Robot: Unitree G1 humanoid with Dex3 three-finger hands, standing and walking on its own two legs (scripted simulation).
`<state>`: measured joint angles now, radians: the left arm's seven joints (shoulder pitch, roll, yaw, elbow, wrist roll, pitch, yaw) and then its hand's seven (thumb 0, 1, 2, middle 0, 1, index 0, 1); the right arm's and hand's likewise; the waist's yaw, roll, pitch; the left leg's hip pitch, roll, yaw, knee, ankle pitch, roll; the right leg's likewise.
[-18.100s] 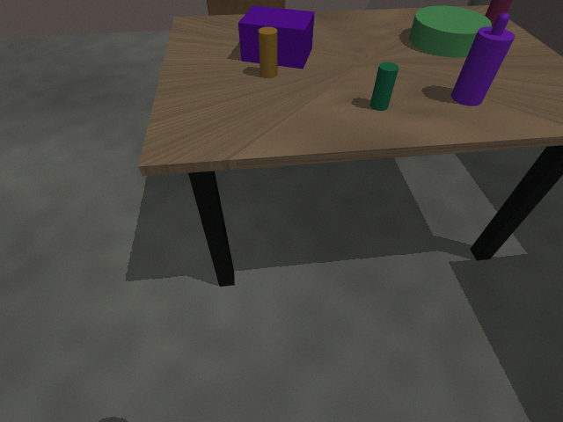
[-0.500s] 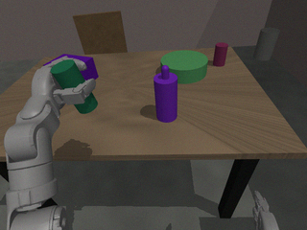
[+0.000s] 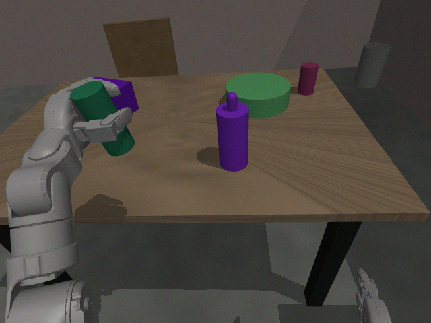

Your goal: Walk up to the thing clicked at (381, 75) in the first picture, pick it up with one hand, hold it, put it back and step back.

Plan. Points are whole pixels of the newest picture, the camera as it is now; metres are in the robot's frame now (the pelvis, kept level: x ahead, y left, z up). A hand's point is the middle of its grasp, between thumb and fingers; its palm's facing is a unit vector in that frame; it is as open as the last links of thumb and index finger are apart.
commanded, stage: hold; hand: left
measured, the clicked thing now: (105, 120) +0.35 +0.19 +0.27
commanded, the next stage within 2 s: crouch in 1.46 s
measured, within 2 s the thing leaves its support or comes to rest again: neither
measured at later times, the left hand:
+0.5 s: hand (113, 115) +0.36 +0.17 +0.27, palm faces +0.16 -0.99 +0.02, open 6.9 cm
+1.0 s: hand (116, 110) +0.37 +0.17 +0.28, palm faces +0.16 -0.99 +0.02, open 6.9 cm
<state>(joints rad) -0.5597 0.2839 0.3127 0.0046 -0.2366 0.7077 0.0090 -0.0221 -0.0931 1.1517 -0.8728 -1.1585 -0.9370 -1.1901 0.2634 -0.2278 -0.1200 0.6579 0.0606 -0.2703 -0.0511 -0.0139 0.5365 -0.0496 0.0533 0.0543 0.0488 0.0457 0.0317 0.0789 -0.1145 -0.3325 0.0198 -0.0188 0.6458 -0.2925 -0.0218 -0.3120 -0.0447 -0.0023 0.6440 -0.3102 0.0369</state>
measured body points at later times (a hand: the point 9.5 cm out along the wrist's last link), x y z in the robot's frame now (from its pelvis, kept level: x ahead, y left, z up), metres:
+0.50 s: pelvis +0.00 +0.00 +0.00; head -0.05 -0.03 +0.45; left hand +0.34 +0.23 +0.27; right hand +0.17 -0.25 -0.07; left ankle +0.03 +0.13 -0.72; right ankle +0.02 -0.14 -0.72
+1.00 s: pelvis +0.00 +0.00 +0.00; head -0.04 -0.03 +0.45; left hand +0.35 +0.22 +0.28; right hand +0.17 -0.25 -0.07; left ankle +0.03 +0.13 -0.72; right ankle +0.02 -0.14 -0.72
